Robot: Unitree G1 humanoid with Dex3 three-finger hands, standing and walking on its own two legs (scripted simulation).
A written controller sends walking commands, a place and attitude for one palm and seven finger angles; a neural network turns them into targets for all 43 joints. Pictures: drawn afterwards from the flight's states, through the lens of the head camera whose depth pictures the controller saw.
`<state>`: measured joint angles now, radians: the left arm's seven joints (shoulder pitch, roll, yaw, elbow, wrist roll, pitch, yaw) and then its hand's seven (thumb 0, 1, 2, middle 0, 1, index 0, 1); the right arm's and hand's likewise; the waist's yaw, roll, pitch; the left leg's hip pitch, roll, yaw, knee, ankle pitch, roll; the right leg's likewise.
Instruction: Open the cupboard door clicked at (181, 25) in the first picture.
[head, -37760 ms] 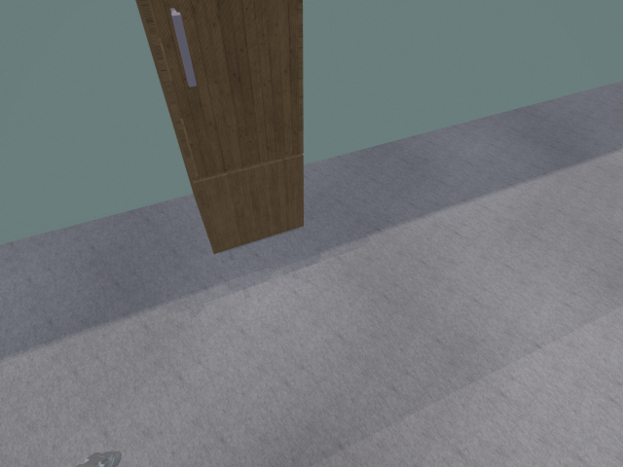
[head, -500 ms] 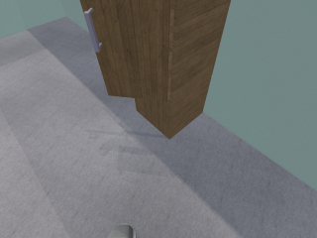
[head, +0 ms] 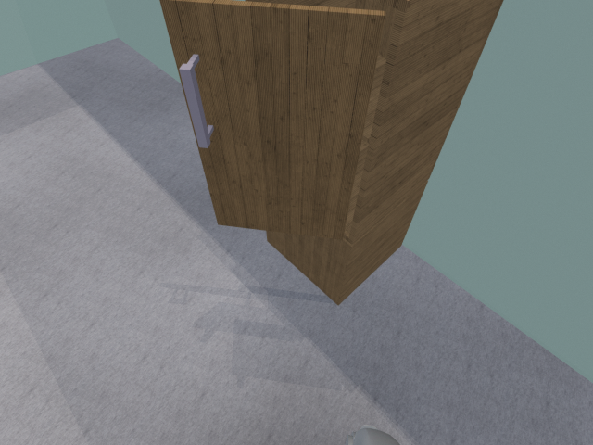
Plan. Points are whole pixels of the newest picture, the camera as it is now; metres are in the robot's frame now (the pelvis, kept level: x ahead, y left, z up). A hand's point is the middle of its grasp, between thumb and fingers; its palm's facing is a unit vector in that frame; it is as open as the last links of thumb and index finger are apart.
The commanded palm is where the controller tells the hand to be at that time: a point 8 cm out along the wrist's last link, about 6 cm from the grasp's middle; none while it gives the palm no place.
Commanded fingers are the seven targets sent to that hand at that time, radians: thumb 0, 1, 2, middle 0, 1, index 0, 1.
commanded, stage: come to a stop and stand still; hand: left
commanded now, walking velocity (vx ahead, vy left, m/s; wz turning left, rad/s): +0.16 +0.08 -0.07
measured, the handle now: (199, 103) +0.68 +0.24 +0.07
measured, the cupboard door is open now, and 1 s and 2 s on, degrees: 38 38 38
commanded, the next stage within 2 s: look again from close up in 1.40 s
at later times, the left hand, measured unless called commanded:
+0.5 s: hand (164, 427) +0.17 +0.23 -0.20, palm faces +0.04 -0.98 -0.20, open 7.3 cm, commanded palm none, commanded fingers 0.00 0.90 0.90 -0.20 -0.30 -0.20 -0.30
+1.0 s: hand out of the picture +0.12 +0.19 -0.17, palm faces -0.03 -0.97 -0.23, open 7.4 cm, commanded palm none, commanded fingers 0.00 0.90 0.90 -0.20 -0.30 -0.20 -0.30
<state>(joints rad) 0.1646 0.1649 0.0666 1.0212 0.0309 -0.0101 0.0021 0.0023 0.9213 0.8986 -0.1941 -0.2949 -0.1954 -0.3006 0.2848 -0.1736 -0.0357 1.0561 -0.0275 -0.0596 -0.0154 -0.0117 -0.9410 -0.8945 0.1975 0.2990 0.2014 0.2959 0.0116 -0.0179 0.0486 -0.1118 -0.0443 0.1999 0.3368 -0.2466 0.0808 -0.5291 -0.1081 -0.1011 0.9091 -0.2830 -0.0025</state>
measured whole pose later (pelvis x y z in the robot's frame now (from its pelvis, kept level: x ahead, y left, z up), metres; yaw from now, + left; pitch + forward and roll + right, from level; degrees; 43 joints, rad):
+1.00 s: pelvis +0.06 +0.00 -0.01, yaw -2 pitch +0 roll +0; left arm 0.20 0.17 0.04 1.03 0.03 0.03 0.02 0.00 0.91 0.90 -0.20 -0.30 -0.20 -0.30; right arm 0.25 -0.21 -0.06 1.08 -0.02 0.06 -0.02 0.00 -0.91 -0.89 0.20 0.30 0.20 0.30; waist -0.03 0.03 0.04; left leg -0.36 0.06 0.03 0.60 -0.34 -0.02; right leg -0.18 -0.04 -0.03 0.50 -0.32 0.02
